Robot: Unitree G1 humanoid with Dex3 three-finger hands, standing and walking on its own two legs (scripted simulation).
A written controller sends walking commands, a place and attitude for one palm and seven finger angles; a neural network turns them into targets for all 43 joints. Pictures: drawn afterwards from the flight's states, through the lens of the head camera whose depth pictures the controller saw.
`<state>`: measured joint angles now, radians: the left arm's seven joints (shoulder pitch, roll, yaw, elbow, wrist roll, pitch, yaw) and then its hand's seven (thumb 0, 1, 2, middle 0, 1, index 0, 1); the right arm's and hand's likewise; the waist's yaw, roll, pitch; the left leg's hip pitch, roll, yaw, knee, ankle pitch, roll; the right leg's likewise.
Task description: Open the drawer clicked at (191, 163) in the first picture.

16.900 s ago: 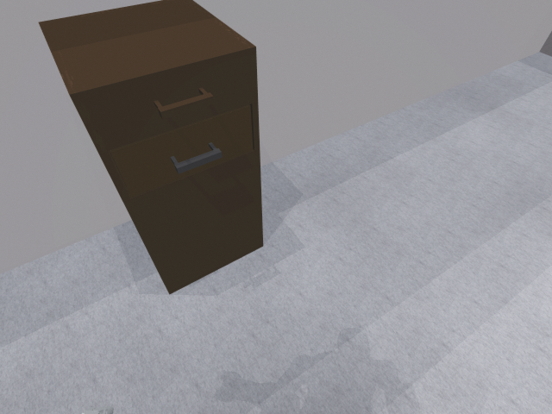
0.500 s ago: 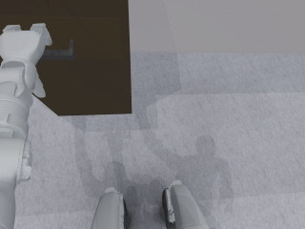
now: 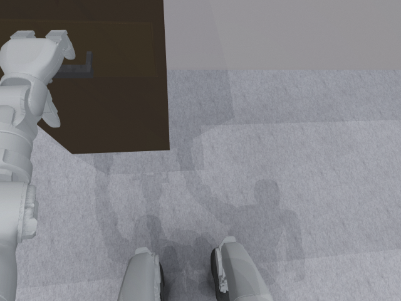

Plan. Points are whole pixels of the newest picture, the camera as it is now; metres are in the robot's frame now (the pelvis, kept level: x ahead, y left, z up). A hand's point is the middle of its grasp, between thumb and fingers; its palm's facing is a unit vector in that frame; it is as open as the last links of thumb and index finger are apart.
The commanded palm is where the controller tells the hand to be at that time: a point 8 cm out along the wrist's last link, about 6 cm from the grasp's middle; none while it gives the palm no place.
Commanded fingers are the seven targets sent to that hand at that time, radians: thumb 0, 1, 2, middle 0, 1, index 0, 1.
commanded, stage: move the hooked fingers above the handle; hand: left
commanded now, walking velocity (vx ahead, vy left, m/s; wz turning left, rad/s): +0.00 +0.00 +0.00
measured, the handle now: (60, 63) +0.61 +0.24 -0.03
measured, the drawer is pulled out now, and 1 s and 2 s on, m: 0.00 0.00 0.00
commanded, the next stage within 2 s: lower the fingers behind the handle in 0.76 s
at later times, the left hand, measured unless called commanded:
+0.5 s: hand (54, 74) +0.54 +0.23 +0.03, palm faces -0.09 -0.05 -0.99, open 13.7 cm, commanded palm +0.55 +0.22 +0.07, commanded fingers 0.00 -0.50 0.30 -0.30 -1.20 -0.30 -1.20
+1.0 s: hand (60, 68) +0.55 +0.21 +0.03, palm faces -0.05 -0.08 -1.00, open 13.8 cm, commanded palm +0.54 +0.22 +0.06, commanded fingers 0.00 -0.50 0.30 -0.30 -1.20 -0.30 -1.20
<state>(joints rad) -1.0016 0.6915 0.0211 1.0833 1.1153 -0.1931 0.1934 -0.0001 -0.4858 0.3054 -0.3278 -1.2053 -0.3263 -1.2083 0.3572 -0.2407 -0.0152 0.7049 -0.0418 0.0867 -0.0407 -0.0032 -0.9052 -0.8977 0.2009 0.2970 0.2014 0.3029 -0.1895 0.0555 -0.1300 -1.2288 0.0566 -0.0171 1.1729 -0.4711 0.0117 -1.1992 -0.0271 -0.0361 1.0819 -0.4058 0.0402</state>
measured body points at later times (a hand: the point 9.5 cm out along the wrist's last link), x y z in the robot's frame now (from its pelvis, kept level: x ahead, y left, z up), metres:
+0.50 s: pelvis +0.01 +0.00 +0.00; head +0.17 +0.02 +0.42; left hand +0.54 +0.23 +0.08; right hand -0.02 -0.27 -0.11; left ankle +0.03 +0.11 -0.64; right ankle +0.04 -0.15 -0.64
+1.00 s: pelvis +0.01 +0.00 +0.01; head +0.17 +0.01 +0.43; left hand +0.55 +0.22 +0.09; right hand -0.01 -0.28 -0.11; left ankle +0.03 +0.11 -0.64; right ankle +0.04 -0.15 -0.64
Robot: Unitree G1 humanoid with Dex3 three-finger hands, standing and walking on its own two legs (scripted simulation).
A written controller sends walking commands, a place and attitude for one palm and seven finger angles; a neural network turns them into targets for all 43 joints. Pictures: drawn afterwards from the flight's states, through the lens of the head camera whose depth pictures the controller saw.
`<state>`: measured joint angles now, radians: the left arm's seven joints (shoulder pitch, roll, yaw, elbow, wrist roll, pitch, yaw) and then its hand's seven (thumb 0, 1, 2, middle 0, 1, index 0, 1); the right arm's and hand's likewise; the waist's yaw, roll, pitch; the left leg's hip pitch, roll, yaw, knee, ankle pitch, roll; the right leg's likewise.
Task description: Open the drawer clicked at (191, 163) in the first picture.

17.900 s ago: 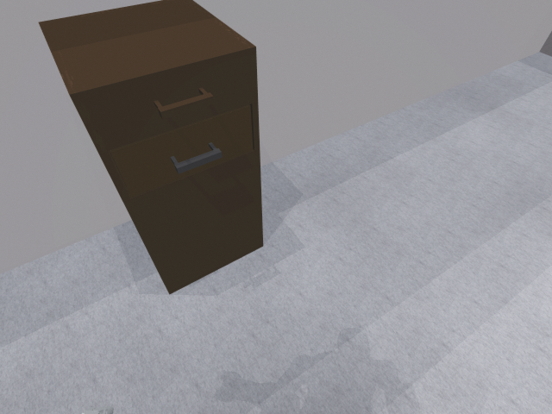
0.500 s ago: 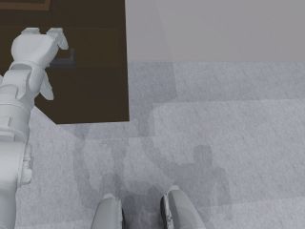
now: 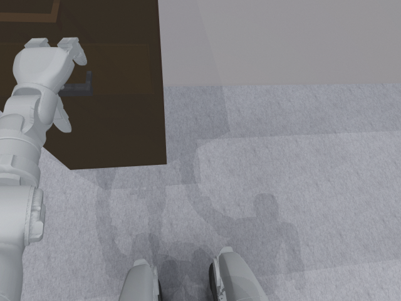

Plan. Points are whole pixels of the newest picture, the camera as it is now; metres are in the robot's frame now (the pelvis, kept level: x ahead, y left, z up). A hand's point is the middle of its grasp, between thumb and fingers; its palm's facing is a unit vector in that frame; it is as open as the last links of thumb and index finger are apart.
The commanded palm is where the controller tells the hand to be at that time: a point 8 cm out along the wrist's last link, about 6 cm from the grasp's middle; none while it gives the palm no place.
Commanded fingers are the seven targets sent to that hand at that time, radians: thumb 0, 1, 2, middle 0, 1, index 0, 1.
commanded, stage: lower the fingers behind the handle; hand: left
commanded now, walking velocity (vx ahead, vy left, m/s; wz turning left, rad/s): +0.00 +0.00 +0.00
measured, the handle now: (62, 82) +0.60 +0.25 -0.04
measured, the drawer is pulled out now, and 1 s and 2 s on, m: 0.00 0.00 0.00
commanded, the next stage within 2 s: close the thumb around the handle in 1.46 s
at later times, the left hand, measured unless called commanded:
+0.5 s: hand (68, 99) +0.55 +0.23 -0.02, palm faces -0.09 -0.05 -0.99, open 13.8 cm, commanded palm +0.54 +0.22 +0.02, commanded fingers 0.00 -0.50 0.30 -0.30 -1.20 -0.30 -1.20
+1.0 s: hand (68, 108) +0.55 +0.24 -0.06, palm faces -0.08 -0.03 -1.00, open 13.8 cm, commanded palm +0.54 +0.22 -0.02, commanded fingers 0.00 -0.50 0.30 -0.30 -1.20 -0.30 -1.20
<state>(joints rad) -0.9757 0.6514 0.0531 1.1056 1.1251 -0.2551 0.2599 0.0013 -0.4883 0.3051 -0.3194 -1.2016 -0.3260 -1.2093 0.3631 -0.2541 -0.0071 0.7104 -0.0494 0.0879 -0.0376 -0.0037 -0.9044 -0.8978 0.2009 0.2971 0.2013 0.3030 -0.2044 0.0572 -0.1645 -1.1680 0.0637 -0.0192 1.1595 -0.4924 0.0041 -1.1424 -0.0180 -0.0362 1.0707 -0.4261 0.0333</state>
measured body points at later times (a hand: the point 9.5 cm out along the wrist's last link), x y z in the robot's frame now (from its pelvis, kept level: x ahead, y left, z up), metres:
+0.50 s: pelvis +0.00 +0.00 -0.02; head +0.18 +0.02 +0.39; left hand +0.55 +0.23 +0.03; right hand -0.01 -0.27 -0.13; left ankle +0.01 +0.12 -0.64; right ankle +0.03 -0.15 -0.64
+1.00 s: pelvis -0.02 +0.00 -0.05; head +0.18 +0.03 +0.35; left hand +0.55 +0.24 -0.01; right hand -0.03 -0.27 -0.16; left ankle +0.01 +0.12 -0.64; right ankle +0.03 -0.15 -0.64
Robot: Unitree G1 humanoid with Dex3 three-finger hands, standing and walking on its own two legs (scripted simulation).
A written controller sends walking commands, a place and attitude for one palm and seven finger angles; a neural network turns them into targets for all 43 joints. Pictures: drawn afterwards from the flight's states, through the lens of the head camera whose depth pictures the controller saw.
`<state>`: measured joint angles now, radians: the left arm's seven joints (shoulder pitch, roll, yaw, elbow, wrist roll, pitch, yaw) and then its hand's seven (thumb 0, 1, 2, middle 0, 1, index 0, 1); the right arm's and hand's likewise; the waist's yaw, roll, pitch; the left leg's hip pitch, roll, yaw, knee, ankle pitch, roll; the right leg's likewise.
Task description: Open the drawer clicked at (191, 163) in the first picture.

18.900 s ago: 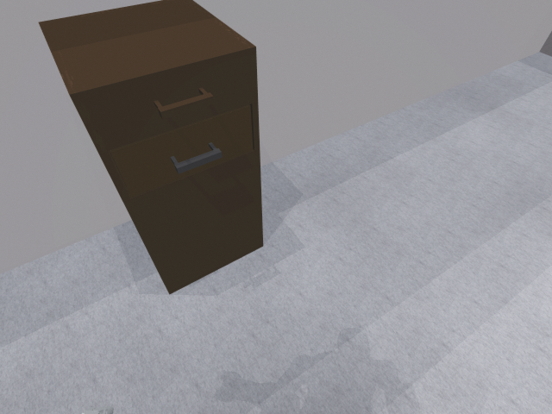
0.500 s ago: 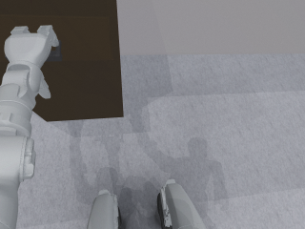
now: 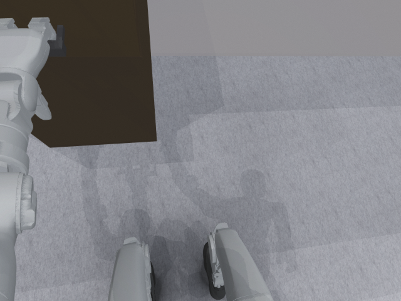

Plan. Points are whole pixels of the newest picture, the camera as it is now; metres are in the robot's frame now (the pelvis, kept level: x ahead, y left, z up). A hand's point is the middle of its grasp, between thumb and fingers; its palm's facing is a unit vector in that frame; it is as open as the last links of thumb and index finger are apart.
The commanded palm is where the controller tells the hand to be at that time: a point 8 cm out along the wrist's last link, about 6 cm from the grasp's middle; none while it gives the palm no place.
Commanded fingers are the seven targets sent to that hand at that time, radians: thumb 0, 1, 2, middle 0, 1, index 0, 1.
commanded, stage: lower the fingers behind the handle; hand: left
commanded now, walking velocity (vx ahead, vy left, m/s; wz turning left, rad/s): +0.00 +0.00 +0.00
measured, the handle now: (26, 39) +0.61 +0.26 +0.02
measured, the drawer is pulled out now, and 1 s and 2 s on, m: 0.00 0.00 0.07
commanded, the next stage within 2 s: close the thumb around the handle in 0.46 s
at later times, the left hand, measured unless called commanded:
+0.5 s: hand (33, 73) +0.55 +0.25 -0.01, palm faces -0.09 -0.02 -1.00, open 13.8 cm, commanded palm +0.55 +0.22 +0.03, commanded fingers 0.00 -0.50 0.30 -0.30 -1.20 -0.30 -1.20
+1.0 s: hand (34, 70) +0.56 +0.25 -0.01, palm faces -0.09 -0.01 -1.00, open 8.6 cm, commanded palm +0.56 +0.22 +0.03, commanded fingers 0.00 0.79 0.85 -0.39 -1.34 -0.39 -1.34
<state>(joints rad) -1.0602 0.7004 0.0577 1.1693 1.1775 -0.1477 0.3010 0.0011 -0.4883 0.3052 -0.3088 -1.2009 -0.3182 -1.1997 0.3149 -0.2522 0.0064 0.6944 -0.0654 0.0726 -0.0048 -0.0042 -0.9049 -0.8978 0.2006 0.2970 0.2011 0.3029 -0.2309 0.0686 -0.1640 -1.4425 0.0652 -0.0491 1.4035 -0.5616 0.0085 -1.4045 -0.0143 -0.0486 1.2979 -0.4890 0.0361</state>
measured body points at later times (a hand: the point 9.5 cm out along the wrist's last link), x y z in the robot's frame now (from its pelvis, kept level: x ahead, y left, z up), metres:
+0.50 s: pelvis +0.00 +0.00 -0.01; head +0.19 +0.02 +0.40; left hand +0.55 +0.25 +0.05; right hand -0.01 -0.27 -0.12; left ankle +0.03 +0.11 -0.59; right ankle +0.05 -0.15 -0.59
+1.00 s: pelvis +0.00 +0.00 -0.01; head +0.20 +0.02 +0.39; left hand +0.56 +0.25 +0.05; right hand -0.01 -0.27 -0.12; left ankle +0.03 +0.11 -0.59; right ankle +0.05 -0.15 -0.59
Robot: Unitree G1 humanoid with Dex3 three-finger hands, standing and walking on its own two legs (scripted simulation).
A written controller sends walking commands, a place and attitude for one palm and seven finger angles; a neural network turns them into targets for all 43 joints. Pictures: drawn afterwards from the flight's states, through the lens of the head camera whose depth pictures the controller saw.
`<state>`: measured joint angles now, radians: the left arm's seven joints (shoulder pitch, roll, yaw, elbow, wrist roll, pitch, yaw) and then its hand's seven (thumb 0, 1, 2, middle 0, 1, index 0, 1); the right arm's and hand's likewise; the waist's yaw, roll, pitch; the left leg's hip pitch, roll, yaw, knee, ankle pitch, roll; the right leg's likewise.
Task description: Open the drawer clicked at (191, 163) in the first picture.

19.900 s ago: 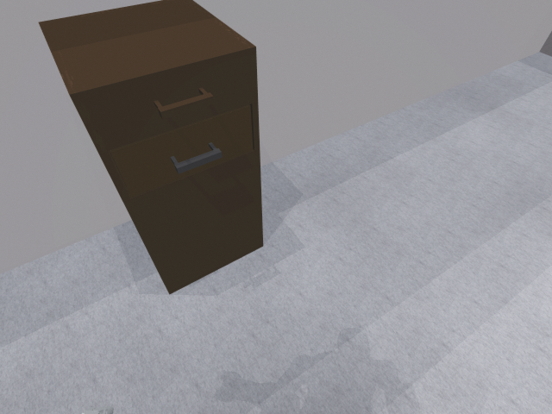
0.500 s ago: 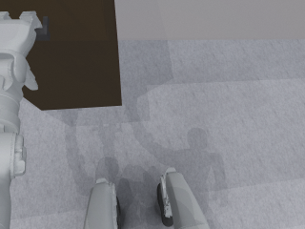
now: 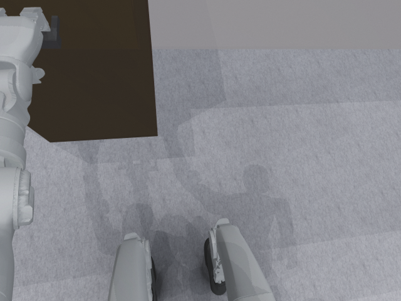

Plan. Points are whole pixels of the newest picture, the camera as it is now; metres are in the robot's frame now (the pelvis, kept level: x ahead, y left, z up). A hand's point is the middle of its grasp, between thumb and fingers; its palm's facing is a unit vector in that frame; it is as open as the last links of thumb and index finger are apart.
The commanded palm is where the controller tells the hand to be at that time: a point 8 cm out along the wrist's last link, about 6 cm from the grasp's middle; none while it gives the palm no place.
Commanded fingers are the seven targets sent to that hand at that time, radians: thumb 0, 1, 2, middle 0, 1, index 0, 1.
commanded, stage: close the thumb around the handle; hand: left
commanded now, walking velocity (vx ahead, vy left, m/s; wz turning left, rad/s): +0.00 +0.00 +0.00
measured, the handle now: (19, 30) +0.62 +0.26 +0.02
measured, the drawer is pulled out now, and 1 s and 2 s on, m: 0.00 0.07 0.18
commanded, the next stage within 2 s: pull the drawer open in 0.26 s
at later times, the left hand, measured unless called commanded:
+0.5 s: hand (28, 65) +0.56 +0.26 +0.00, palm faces -0.06 -0.01 -1.00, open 5.2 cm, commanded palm +0.54 +0.23 +0.04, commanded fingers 0.00 0.90 0.90 -0.40 -1.35 -0.40 -1.35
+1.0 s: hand (24, 98) +0.50 +0.26 +0.00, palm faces -0.04 -0.02 -1.00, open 5.2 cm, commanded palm +0.47 +0.24 +0.04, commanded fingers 0.00 0.90 0.90 -0.40 -1.35 -0.40 -1.35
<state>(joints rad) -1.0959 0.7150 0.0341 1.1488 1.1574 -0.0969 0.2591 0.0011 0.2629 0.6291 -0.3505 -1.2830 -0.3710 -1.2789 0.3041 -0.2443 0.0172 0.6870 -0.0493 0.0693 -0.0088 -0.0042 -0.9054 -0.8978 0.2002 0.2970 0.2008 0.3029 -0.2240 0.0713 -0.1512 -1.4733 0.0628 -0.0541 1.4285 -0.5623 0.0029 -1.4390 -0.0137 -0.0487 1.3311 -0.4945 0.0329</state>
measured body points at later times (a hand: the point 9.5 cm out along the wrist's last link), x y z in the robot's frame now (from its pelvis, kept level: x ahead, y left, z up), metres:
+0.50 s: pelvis +0.00 +0.01 +0.00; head +0.21 +0.03 +0.40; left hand +0.56 +0.25 +0.05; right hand +0.00 -0.26 -0.12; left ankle +0.03 +0.12 -0.58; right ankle +0.06 -0.15 -0.58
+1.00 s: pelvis +0.02 +0.00 +0.03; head +0.18 +0.01 +0.44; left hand +0.49 +0.25 +0.05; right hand +0.06 -0.27 -0.11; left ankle +0.03 +0.12 -0.58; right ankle +0.06 -0.15 -0.58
